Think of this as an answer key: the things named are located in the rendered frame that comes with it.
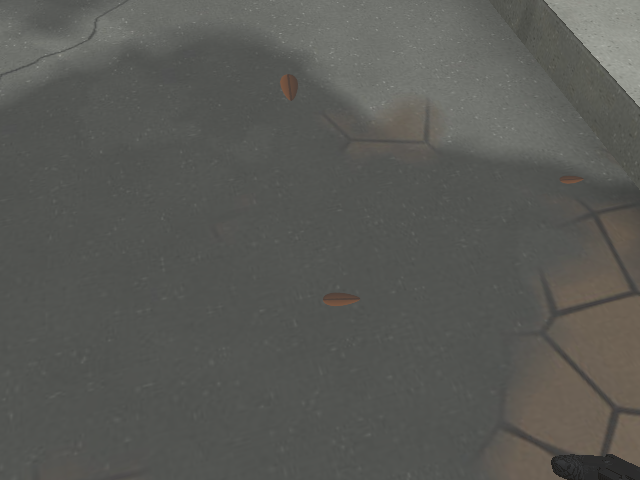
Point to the robot right hand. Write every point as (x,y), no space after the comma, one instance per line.
(590,467)

